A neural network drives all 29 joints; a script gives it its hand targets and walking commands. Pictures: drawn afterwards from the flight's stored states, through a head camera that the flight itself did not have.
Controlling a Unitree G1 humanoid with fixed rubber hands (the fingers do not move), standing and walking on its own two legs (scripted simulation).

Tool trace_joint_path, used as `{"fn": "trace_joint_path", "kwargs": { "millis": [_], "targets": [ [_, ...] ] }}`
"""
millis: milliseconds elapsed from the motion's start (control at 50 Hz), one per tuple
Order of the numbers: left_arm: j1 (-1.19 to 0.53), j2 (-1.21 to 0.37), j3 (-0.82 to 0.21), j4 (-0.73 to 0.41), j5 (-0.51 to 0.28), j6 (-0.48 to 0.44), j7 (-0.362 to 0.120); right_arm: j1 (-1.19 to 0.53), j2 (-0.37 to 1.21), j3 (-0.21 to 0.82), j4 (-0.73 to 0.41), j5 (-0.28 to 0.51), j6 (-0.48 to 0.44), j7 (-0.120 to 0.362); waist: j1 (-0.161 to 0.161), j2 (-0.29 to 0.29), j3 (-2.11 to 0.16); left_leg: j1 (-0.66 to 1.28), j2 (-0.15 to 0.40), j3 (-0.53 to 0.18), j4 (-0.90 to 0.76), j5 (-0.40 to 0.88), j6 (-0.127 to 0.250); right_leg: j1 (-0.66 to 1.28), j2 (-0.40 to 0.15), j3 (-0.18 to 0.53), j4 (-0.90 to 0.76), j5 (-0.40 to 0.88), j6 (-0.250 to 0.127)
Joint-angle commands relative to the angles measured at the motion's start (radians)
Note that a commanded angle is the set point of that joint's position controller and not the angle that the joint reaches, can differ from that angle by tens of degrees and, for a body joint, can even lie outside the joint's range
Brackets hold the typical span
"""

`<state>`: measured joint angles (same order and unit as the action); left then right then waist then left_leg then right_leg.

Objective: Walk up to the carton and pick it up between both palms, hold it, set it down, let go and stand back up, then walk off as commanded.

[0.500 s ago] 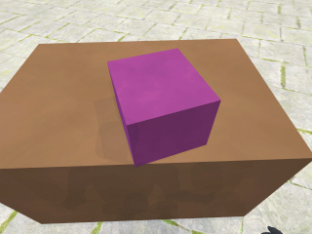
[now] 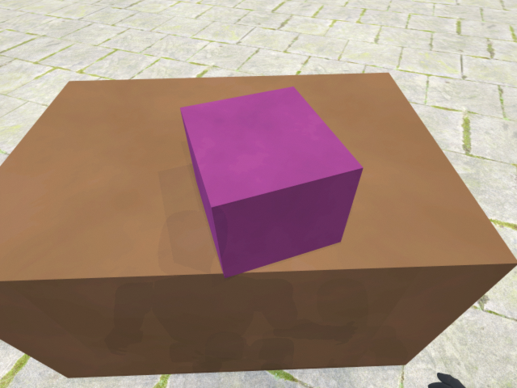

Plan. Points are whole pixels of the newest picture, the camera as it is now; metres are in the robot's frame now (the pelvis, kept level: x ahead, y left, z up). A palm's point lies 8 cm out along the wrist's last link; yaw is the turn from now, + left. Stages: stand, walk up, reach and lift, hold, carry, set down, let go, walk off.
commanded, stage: reach and lift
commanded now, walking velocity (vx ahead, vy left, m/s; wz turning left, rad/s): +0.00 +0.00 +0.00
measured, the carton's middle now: (261, 175) +0.51 +0.00 +0.04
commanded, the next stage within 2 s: none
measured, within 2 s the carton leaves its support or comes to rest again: neither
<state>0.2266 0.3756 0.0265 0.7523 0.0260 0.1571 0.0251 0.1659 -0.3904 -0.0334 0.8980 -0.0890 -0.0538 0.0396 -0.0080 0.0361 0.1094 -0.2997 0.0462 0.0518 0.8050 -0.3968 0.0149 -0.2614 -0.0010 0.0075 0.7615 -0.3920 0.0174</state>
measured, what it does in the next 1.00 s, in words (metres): stands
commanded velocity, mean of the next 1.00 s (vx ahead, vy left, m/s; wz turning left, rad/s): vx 0.00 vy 0.00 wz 0.00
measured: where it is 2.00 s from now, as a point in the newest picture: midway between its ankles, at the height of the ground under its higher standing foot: outside the picture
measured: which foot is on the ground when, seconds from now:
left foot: down 0.00-1.00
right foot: down 0.00-1.00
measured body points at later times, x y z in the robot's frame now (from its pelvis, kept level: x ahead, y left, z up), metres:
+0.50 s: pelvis +0.00 +0.00 +0.01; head -0.01 -0.01 +0.46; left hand +0.19 +0.26 -0.05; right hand +0.16 -0.29 -0.07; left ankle +0.03 +0.11 -0.71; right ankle +0.02 -0.14 -0.71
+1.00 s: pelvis -0.01 -0.02 +0.01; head -0.05 -0.03 +0.46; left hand +0.19 +0.22 -0.02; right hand +0.19 -0.29 -0.03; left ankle +0.03 +0.11 -0.71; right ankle +0.02 -0.14 -0.71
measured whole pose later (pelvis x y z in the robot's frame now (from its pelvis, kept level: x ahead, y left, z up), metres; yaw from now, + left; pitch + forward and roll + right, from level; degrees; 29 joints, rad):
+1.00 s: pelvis -0.01 -0.02 +0.01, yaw +0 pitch -5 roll +0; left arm 0.15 0.19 0.03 0.37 -0.06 0.30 0.17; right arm 0.12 -0.38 -0.06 0.62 0.13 0.00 0.24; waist -0.01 0.03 -0.01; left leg -0.27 0.05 0.05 0.66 -0.30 -0.01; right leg -0.25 0.00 0.01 0.66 -0.32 0.00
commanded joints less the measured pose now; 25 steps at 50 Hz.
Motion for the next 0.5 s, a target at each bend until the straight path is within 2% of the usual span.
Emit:
{"fn": "trace_joint_path", "kwargs": {
  "millis": [0, 20, 40, 80, 100, 120, 140, 200, 240, 260, 320, 340, 380, 400, 420, 440, 460, 480],
  "targets": [
    [-0.374, 0.113, 0.037, -0.421, 0.0, 0.246, 0.018, -0.179, -0.175, -0.221, -0.089, -0.011, -0.127, 0.049, -0.096, -0.081, -0.106, -0.005, 0.019, -0.022, -0.194, 0.024, -0.05, -0.172, 0.023, -0.094, -0.096, 0.046, -0.059],
    [-0.359, 0.123, 0.046, -0.432, -0.011, 0.251, 0.013, -0.185, -0.177, -0.208, -0.121, 0.011, -0.13, 0.041, -0.081, -0.122, -0.123, 0.019, 0.009, -0.01, -0.201, 0.027, -0.052, -0.135, 0.023, -0.093, -0.124, 0.068, -0.05],
    [-0.342, 0.117, 0.053, -0.478, -0.001, 0.257, 0.011, -0.162, -0.178, -0.204, -0.122, 0.028, -0.13, 0.037, -0.084, -0.126, -0.167, 0.043, 0.004, 0.002, -0.196, 0.051, -0.052, -0.11, 0.027, -0.096, -0.128, 0.091, -0.048],
    [-0.241, 0.104, 0.066, -0.549, -0.018, 0.244, 0.015, -0.103, -0.184, -0.189, -0.166, 0.077, -0.132, 0.048, -0.074, -0.101, -0.266, 0.146, -0.003, -0.007, -0.22, 0.235, -0.068, -0.05, 0.044, -0.11, -0.159, 0.24, -0.035],
    [-0.211, 0.096, 0.073, -0.568, -0.019, 0.237, 0.022, -0.104, -0.182, -0.18, -0.174, 0.093, -0.14, 0.052, -0.049, -0.077, -0.272, 0.149, -0.008, -0.006, -0.237, 0.266, -0.076, -0.042, 0.052, -0.12, -0.177, 0.258, -0.031],
    [-0.192, 0.092, 0.075, -0.559, -0.015, 0.236, 0.026, -0.118, -0.194, -0.184, -0.177, 0.095, -0.143, 0.058, -0.059, -0.073, -0.28, 0.171, -0.01, -0.007, -0.232, 0.302, -0.074, -0.04, 0.058, -0.116, -0.192, 0.26, -0.033],
    [-0.173, 0.067, 0.072, -0.523, 0.0, 0.249, 0.028, -0.124, -0.2, -0.171, -0.177, 0.104, -0.134, 0.064, -0.062, -0.075, -0.253, 0.184, -0.011, -0.01, -0.246, 0.275, -0.067, -0.036, 0.057, -0.122, -0.218, 0.271, -0.033],
    [-0.128, 0.044, 0.07, -0.495, 0.001, 0.253, 0.031, -0.128, -0.204, -0.167, -0.22, 0.105, -0.117, 0.083, -0.047, -0.094, -0.23, 0.165, -0.016, -0.023, -0.272, 0.267, -0.062, -0.015, 0.064, -0.118, -0.237, 0.273, -0.032],
    [-0.122, 0.026, 0.064, -0.48, 0.014, 0.244, 0.031, -0.127, -0.202, -0.16, -0.231, 0.097, -0.11, 0.089, -0.044, -0.063, -0.193, 0.163, -0.019, -0.035, -0.294, 0.28, -0.064, -0.003, 0.06, -0.103, -0.264, 0.307, -0.036],
    [-0.12, 0.022, 0.056, -0.494, 0.013, 0.24, 0.036, -0.113, -0.209, -0.148, -0.245, 0.096, -0.112, 0.099, -0.048, -0.086, -0.184, 0.178, -0.008, -0.048, -0.3, 0.285, -0.069, -0.014, 0.071, -0.101, -0.269, 0.291, -0.035],
    [-0.081, -0.031, 0.061, -0.471, 0.024, 0.23, 0.034, -0.081, -0.209, -0.149, -0.242, 0.108, -0.095, 0.116, -0.03, -0.076, -0.118, 0.19, -0.017, -0.044, -0.339, 0.297, -0.069, 0.024, 0.069, -0.081, -0.31, 0.298, -0.041],
    [-0.091, -0.051, 0.05, -0.464, 0.026, 0.228, 0.036, -0.077, -0.212, -0.148, -0.228, 0.112, -0.088, 0.123, -0.034, -0.058, -0.089, 0.189, -0.014, -0.054, -0.361, 0.283, -0.072, 0.015, 0.067, -0.073, -0.322, 0.279, -0.044],
    [-0.122, -0.048, 0.058, -0.531, 0.01, 0.212, 0.045, -0.09, -0.231, -0.155, -0.254, 0.115, -0.094, 0.127, -0.026, -0.069, -0.138, 0.214, -0.016, -0.06, -0.352, 0.296, -0.067, 0.006, 0.067, -0.078, -0.311, 0.281, -0.047],
    [-0.098, -0.071, 0.064, -0.504, 0.007, 0.205, 0.045, -0.082, -0.236, -0.157, -0.263, 0.111, -0.094, 0.129, -0.029, -0.09, -0.116, 0.219, -0.017, -0.06, -0.367, 0.263, -0.066, 0.011, 0.068, -0.073, -0.334, 0.256, -0.045],
    [-0.152, -0.058, 0.058, -0.565, -0.003, 0.191, 0.053, -0.091, -0.221, -0.154, -0.274, 0.124, -0.089, 0.133, -0.032, -0.068, -0.143, 0.204, -0.016, -0.063, -0.369, 0.244, -0.058, 0.0, 0.059, -0.062, -0.328, 0.24, -0.047],
    [-0.12, -0.073, 0.063, -0.574, -0.009, 0.181, 0.063, -0.092, -0.247, -0.171, -0.289, 0.116, -0.107, 0.139, -0.019, -0.078, -0.147, 0.222, -0.014, -0.065, -0.374, 0.274, -0.06, 0.016, 0.066, -0.066, -0.33, 0.259, -0.045],
    [-0.142, -0.076, 0.051, -0.586, -0.042, 0.168, 0.068, -0.109, -0.233, -0.145, -0.31, 0.148, -0.103, 0.144, -0.01, -0.067, -0.167, 0.228, -0.018, -0.054, -0.385, 0.247, -0.06, 0.019, 0.064, -0.063, -0.344, 0.233, -0.05],
    [-0.175, -0.069, 0.051, -0.605, -0.044, 0.154, 0.079, -0.122, -0.235, -0.151, -0.315, 0.148, -0.101, 0.145, -0.013, -0.077, -0.181, 0.212, -0.02, -0.053, -0.396, 0.204, -0.048, 0.006, 0.061, -0.06, -0.35, 0.203, -0.044]
  ]
}}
